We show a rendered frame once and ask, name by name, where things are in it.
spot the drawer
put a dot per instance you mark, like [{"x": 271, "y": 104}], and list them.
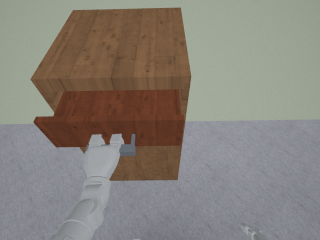
[{"x": 154, "y": 116}]

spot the left robot hand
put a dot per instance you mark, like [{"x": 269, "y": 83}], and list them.
[{"x": 100, "y": 159}]

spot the robot left forearm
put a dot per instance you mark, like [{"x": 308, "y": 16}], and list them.
[{"x": 87, "y": 215}]

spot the right robot hand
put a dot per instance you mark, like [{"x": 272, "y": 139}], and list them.
[{"x": 253, "y": 232}]

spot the handle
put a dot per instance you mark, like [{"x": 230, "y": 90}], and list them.
[{"x": 125, "y": 149}]

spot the cabinet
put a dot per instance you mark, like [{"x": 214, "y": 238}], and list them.
[{"x": 118, "y": 50}]

